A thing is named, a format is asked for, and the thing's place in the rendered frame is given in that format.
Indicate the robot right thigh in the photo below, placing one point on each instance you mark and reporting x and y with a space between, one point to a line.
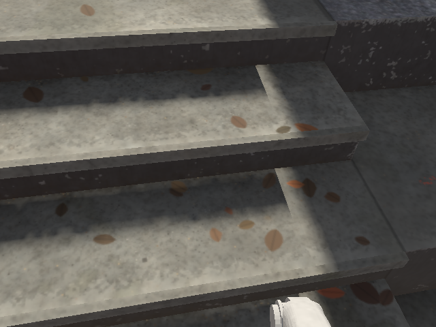
297 312

